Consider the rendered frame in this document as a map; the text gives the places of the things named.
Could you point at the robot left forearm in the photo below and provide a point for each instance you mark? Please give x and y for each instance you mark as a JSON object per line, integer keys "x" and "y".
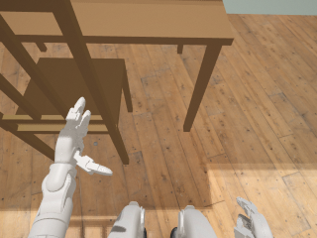
{"x": 53, "y": 217}

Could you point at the table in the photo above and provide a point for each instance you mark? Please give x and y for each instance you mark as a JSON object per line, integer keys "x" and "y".
{"x": 138, "y": 22}

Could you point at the left robot hand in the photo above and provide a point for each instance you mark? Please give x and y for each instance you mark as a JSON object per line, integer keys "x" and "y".
{"x": 70, "y": 139}

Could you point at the right robot shin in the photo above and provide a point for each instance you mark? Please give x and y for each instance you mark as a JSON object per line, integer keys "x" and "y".
{"x": 187, "y": 207}

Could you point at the left robot shin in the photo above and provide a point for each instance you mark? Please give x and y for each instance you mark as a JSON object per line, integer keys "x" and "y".
{"x": 140, "y": 235}

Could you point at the right robot hand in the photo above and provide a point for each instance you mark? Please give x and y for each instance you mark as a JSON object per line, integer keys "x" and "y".
{"x": 255, "y": 227}

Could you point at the robot shin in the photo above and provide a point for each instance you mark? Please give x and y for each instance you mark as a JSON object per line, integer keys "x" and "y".
{"x": 187, "y": 207}
{"x": 140, "y": 235}

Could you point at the chair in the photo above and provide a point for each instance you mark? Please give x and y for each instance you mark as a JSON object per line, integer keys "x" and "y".
{"x": 56, "y": 84}

